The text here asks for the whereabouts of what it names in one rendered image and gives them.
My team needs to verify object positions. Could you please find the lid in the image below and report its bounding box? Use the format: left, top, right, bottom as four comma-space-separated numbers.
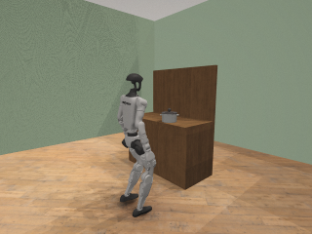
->
161, 111, 177, 114

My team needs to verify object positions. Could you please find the left robot foot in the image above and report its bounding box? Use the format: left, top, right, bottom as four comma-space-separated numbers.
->
120, 193, 139, 203

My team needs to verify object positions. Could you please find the right robot shin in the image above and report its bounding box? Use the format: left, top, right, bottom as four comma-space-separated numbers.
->
136, 175, 153, 211

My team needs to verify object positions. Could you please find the table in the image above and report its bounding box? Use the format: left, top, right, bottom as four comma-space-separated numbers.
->
129, 64, 217, 190

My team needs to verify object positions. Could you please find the robot left upper arm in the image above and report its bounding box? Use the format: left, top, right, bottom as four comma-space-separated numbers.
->
117, 95, 125, 122

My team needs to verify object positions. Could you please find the right robot forearm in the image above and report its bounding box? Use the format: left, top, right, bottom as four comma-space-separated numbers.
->
137, 122, 151, 152

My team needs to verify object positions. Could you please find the left robot forearm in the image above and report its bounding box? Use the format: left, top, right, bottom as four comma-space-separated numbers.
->
118, 119, 129, 135

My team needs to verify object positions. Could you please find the pot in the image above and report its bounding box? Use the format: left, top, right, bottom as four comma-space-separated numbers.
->
160, 113, 179, 123

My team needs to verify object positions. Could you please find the robot right upper arm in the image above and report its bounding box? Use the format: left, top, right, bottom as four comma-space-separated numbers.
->
135, 97, 147, 129

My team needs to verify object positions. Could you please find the right robot hand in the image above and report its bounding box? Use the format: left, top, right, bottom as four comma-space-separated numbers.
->
144, 150, 156, 171

